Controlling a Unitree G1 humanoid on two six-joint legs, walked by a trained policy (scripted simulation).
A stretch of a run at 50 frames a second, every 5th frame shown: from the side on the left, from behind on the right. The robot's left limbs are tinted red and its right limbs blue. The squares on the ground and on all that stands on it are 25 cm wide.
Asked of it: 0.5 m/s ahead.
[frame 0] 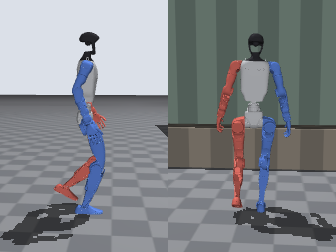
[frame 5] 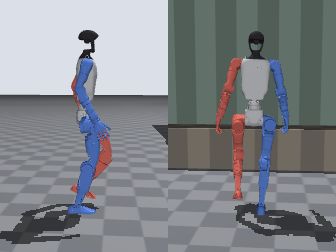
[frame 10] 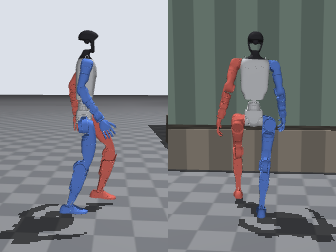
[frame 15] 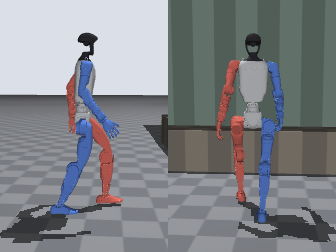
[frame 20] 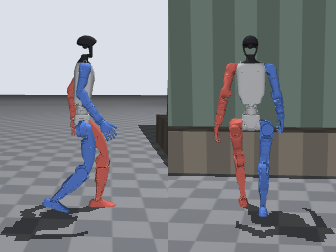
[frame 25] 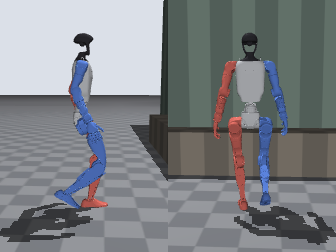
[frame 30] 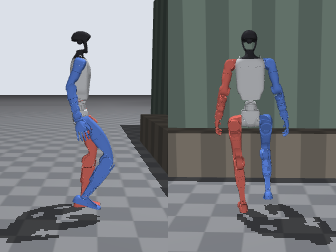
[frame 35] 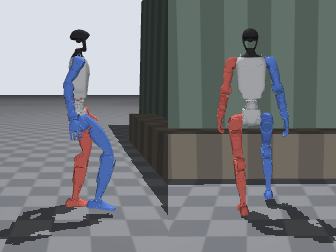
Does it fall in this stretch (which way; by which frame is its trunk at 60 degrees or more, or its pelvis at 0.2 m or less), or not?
no
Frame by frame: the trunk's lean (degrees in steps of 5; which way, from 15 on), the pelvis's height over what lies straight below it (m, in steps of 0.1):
0: 5, 0.8
5: 5, 0.8
10: 5, 0.8
15: 5, 0.8
20: 5, 0.7
25: 0, 0.8
30: 0, 0.8
35: 0, 0.8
